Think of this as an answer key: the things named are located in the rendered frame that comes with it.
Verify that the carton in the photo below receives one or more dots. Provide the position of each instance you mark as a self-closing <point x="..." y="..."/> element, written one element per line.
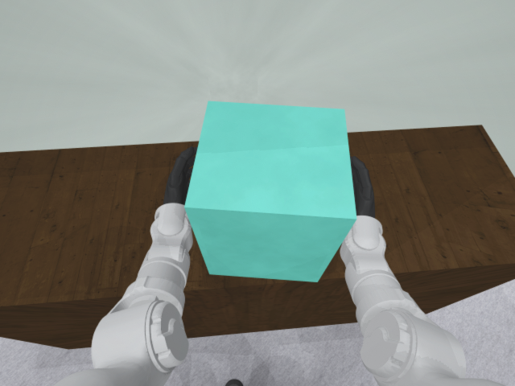
<point x="271" y="193"/>

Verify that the left robot forearm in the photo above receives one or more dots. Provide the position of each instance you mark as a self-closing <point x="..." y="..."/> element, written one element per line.
<point x="164" y="271"/>

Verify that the right robot upper arm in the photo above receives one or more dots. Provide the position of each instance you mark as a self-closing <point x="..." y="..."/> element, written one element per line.
<point x="400" y="349"/>

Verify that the pedestal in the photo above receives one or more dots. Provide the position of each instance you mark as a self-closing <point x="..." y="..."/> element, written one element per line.
<point x="75" y="230"/>

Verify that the left robot upper arm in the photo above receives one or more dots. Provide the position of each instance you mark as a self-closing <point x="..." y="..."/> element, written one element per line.
<point x="138" y="346"/>

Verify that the robot left hand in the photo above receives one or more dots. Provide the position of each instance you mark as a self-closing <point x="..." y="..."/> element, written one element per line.
<point x="178" y="180"/>

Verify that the robot right hand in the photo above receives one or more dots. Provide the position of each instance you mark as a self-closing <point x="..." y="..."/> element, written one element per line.
<point x="363" y="189"/>

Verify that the right robot forearm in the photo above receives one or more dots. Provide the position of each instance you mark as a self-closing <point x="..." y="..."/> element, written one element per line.
<point x="370" y="281"/>

